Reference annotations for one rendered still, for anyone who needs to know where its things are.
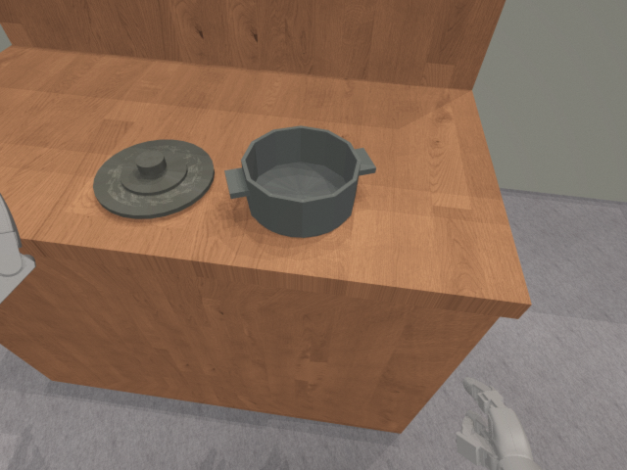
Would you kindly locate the table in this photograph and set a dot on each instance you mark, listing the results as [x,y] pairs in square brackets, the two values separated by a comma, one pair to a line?
[359,326]

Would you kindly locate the pot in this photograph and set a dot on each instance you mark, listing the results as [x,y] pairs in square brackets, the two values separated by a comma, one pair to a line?
[299,181]

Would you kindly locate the left robot hand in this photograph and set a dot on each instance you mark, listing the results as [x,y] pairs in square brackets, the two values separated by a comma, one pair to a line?
[14,266]

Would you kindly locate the knob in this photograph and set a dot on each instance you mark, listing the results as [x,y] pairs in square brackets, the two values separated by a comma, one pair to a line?
[151,163]

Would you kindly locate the lid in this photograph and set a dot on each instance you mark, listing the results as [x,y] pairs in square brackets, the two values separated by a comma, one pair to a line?
[122,190]

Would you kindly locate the right robot hand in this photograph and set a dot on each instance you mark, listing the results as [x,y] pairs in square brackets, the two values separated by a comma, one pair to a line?
[500,436]

